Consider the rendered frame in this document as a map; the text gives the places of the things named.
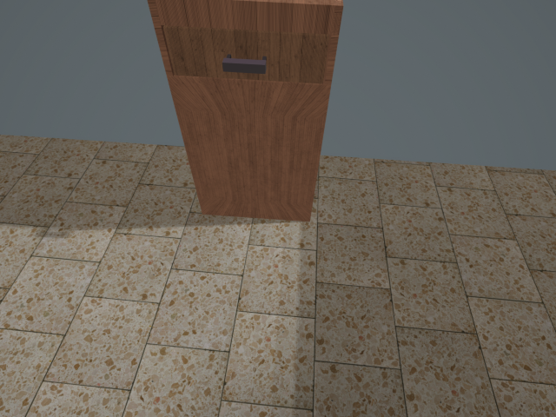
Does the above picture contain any drawer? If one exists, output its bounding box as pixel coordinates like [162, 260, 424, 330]
[163, 25, 329, 84]

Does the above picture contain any cabinet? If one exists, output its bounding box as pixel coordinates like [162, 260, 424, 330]
[148, 0, 343, 222]

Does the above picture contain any handle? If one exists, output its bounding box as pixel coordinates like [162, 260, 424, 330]
[222, 54, 267, 74]

